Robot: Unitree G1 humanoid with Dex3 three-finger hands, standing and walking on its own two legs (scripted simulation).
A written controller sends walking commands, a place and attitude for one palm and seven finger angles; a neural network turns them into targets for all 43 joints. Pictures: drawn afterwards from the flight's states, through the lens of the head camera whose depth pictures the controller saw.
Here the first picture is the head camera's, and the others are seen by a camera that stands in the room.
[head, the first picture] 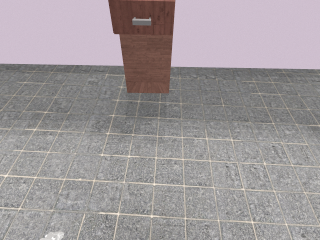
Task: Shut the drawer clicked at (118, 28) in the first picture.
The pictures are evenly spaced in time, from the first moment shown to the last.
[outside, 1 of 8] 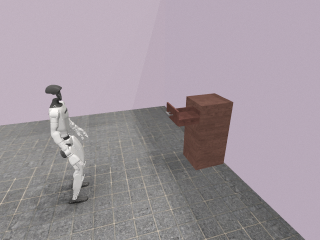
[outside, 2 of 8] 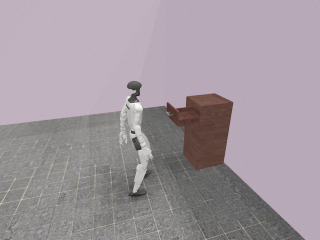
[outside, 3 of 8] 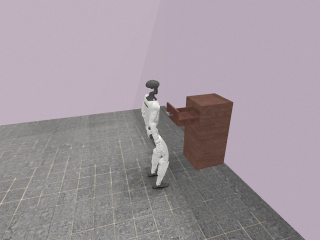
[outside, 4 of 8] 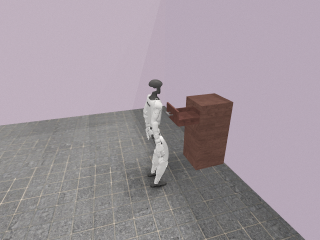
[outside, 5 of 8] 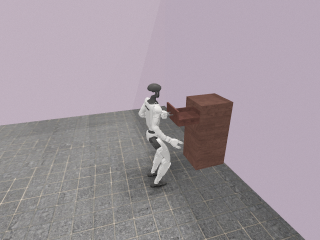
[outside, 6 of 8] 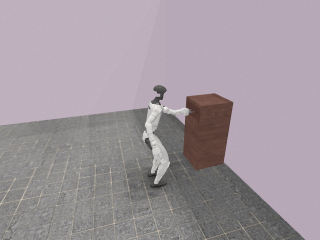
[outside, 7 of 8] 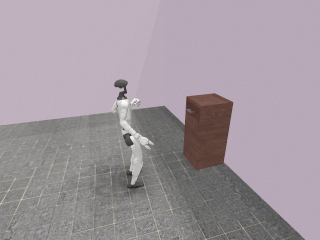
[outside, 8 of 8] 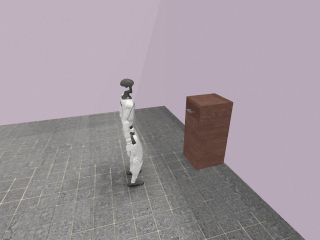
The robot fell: no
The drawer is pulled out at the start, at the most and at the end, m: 0.30 0.30 0.00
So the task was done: yes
